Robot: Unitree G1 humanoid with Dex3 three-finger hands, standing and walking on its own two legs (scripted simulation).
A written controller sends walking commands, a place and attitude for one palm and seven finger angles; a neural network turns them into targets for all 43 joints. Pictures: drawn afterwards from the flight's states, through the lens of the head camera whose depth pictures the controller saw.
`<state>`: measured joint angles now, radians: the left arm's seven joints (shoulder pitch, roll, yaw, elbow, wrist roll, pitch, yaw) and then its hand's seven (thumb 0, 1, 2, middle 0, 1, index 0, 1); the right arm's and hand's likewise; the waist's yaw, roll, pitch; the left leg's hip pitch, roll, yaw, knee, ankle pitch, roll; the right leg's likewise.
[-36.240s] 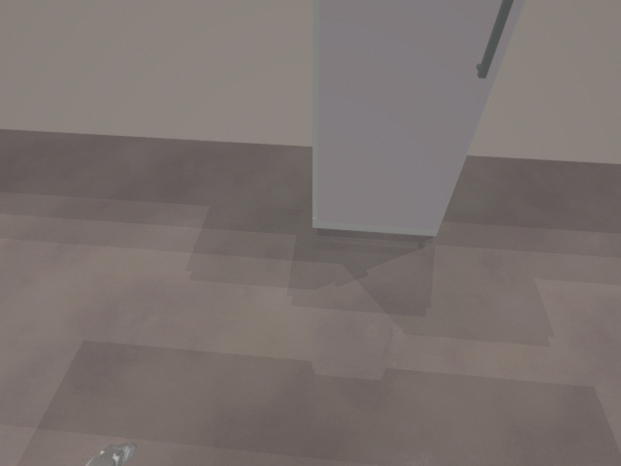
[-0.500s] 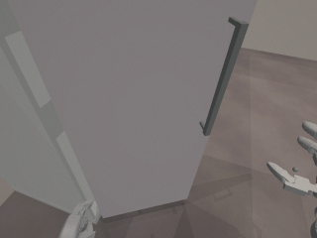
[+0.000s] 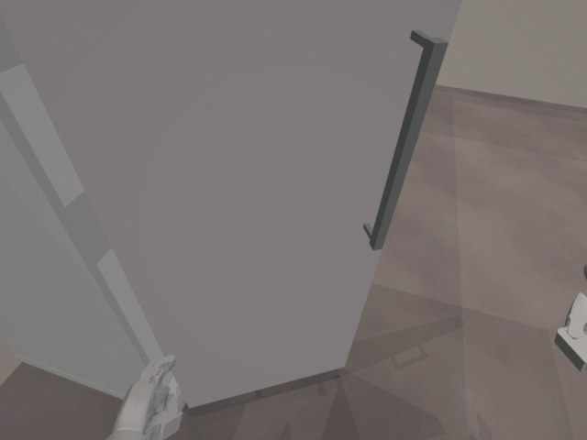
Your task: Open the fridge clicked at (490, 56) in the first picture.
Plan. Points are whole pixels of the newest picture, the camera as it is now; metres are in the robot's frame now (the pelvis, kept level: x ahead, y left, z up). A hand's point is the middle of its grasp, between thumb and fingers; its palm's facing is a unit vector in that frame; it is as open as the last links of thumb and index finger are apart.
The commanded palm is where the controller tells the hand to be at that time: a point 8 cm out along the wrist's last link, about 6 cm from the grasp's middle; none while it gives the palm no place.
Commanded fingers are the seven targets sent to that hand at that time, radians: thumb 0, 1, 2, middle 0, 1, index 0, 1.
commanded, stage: draw the hand back to the body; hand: right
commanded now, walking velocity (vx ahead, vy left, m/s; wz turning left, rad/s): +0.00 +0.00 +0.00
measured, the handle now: (393, 160) +0.47 -0.17 +0.17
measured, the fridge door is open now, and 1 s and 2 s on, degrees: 57 57 57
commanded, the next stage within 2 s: step back with the hand held close in 0.12 s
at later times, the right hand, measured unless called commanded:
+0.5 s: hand (539, 328) +0.19 -0.26 +0.15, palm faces +0.36 +0.82 -0.45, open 7.4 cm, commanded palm +0.13 -0.30 +0.17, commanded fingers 0.00 -0.90 -0.90 0.20 0.30 0.20 0.30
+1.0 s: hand out of the picture +0.10 -0.29 +0.15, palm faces +0.50 +0.76 -0.41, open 7.4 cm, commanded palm +0.03 -0.32 +0.17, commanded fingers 0.00 -0.90 -0.90 0.20 0.30 0.20 0.30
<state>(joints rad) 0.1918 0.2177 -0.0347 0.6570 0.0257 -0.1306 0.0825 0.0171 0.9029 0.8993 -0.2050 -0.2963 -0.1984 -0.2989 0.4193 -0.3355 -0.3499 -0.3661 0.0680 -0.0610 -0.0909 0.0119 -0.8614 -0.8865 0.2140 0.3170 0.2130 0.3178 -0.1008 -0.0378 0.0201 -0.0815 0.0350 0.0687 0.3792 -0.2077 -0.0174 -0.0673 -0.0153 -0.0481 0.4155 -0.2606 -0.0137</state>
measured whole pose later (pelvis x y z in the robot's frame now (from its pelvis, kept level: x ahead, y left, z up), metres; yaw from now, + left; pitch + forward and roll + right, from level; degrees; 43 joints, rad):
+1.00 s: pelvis -0.10 -0.02 -0.03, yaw -2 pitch -2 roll +2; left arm 0.27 0.21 -0.01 0.57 0.01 -0.11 0.08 0.02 0.90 0.90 -0.21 -0.30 -0.20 -0.30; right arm 0.45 -0.38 -0.44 -0.48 -0.02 -0.27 -0.13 0.01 -0.89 -0.90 0.22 0.30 0.22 0.30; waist -0.01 0.03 0.03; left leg -0.40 0.02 0.00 0.63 -0.18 -0.04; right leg -0.43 0.00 -0.04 0.71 -0.28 -0.07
